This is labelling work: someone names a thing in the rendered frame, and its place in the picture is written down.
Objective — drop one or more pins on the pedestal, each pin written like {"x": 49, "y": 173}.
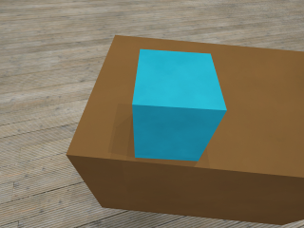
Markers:
{"x": 251, "y": 170}

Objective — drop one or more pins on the carton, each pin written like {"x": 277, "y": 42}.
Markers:
{"x": 177, "y": 104}

